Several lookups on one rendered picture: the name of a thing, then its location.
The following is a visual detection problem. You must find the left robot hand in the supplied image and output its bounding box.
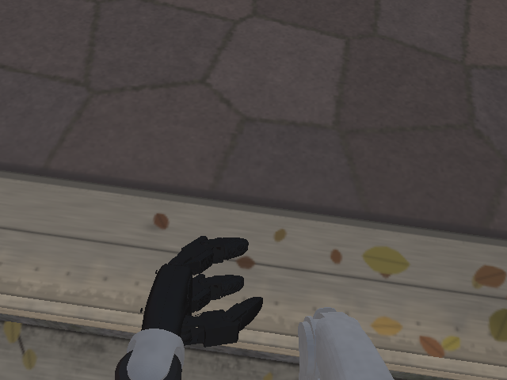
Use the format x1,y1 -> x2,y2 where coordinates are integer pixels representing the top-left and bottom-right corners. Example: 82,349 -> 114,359
140,236 -> 263,348

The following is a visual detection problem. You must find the left robot forearm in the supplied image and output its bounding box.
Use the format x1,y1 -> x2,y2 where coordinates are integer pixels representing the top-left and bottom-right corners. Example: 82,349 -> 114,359
115,329 -> 185,380

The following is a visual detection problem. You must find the right robot thigh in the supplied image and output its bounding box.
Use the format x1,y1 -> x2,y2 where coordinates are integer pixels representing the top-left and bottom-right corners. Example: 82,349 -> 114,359
298,312 -> 394,380

